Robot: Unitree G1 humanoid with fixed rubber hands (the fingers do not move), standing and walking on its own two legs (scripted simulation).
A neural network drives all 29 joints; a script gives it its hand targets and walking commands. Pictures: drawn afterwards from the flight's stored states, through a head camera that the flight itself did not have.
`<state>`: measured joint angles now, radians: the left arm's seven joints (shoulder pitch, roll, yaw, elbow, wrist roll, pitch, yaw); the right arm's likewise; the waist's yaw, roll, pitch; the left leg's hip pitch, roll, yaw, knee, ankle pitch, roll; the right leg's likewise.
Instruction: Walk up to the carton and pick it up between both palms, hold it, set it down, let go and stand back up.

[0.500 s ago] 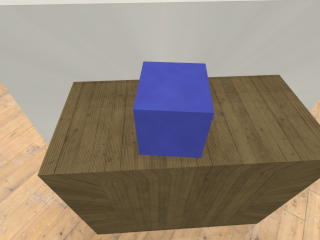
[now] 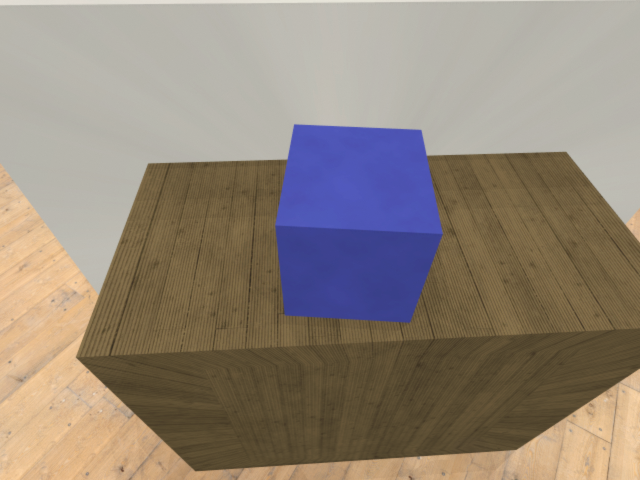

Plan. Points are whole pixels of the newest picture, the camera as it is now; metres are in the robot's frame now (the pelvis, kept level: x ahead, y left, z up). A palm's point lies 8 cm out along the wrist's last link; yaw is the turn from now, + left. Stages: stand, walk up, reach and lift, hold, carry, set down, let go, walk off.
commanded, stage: walk up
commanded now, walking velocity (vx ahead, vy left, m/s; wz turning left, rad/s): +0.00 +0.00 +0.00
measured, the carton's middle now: (352, 223) +0.47 -0.03 +0.05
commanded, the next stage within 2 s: stand in 1.00 s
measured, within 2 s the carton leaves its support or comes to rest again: neither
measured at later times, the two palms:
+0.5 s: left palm out of the picture -0.02 +0.19 -0.15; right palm out of the picture -0.09 -0.29 -0.14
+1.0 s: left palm out of the picture -0.10 +0.12 -0.15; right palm out of the picture -0.10 -0.29 -0.15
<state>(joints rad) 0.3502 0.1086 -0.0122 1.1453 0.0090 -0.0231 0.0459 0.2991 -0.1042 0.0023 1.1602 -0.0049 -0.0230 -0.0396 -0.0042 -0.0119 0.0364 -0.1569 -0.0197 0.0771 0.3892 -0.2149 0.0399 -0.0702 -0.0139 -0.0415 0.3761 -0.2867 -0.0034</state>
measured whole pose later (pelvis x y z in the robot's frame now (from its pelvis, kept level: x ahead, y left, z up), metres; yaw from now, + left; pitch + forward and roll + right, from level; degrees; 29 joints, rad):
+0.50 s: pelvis -0.05 -0.05 +0.00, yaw +0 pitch +0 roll +0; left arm 0.25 0.20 0.05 1.03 0.02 0.04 0.02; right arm 0.34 -0.19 -0.04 1.11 -0.02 0.03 -0.07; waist -0.02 -0.01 0.00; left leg -0.29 0.07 0.05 0.45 -0.16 0.00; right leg -0.28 -0.03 -0.01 0.68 -0.39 0.03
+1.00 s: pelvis -0.07 -0.09 +0.00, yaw +1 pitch -1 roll +0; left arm 0.34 0.12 -0.01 1.10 0.01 -0.03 0.03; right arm 0.32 -0.12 0.01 1.16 -0.01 -0.01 -0.04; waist 0.01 0.00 0.03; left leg -0.11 0.02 0.02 0.38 -0.26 -0.01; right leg -0.16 0.03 -0.06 0.39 -0.22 -0.05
